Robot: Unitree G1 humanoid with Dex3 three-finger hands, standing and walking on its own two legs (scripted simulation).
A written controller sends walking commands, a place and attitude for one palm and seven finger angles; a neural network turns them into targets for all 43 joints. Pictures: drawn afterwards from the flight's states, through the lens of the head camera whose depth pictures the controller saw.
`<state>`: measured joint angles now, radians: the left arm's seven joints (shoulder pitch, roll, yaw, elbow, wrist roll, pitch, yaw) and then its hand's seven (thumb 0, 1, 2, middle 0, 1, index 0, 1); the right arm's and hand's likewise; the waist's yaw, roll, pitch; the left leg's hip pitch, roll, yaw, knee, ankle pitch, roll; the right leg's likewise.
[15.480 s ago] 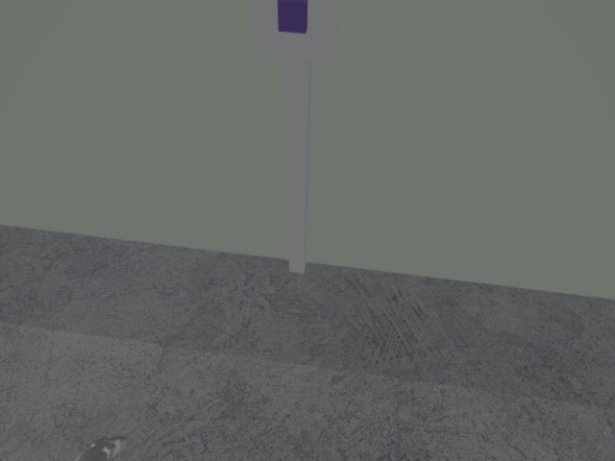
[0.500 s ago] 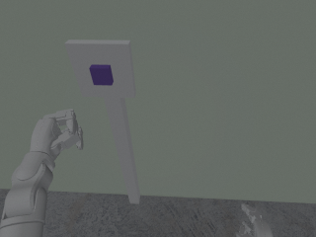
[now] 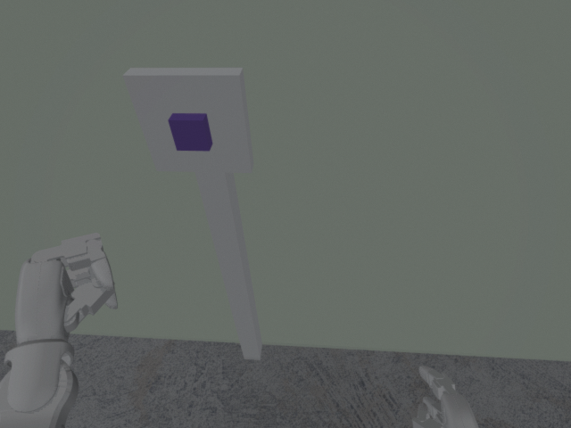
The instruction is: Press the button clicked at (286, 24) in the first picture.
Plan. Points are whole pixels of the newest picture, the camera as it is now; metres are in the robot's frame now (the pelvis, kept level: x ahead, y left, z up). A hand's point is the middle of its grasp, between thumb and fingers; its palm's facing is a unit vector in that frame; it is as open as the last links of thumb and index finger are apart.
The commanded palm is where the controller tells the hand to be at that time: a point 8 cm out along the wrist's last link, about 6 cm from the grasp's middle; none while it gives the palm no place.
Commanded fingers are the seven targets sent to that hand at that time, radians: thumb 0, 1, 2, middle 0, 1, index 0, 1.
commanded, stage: draw the hand back to the body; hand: left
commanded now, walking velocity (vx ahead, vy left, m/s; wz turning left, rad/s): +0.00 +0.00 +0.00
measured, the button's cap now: (191, 131) +0.50 +0.22 +0.19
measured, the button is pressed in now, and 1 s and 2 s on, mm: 0 0 0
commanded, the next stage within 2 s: step back with the hand held close in 0.52 s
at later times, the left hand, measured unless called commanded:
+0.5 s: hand (90, 304) +0.19 +0.24 +0.15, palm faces +0.44 -0.83 -0.35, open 3.1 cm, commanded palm +0.14 +0.28 +0.17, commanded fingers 0.00 0.90 0.90 -1.30 -1.50 -1.30 -1.50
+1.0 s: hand (82, 322) +0.18 +0.24 +0.14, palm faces +0.28 -0.83 -0.49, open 3.1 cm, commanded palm +0.12 +0.29 +0.17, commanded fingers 0.00 0.90 0.90 -1.30 -1.50 -1.30 -1.50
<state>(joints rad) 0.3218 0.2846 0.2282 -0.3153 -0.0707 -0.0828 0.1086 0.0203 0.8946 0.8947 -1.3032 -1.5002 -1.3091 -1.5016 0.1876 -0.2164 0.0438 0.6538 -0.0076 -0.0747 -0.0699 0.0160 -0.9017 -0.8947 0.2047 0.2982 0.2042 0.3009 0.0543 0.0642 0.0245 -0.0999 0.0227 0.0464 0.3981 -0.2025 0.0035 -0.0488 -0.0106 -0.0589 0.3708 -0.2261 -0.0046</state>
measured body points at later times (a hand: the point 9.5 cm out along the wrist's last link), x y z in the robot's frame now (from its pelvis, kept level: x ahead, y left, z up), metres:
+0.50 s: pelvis +0.02 +0.00 +0.00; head -0.01 -0.02 +0.45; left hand +0.17 +0.28 +0.17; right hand +0.22 -0.21 -0.08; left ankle +0.02 +0.12 -0.74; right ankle -0.01 -0.12 -0.74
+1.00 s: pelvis -0.02 +0.01 -0.01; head +0.00 +0.01 +0.44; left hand +0.16 +0.29 +0.17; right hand +0.16 -0.23 -0.08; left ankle +0.02 +0.12 -0.74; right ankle -0.01 -0.12 -0.74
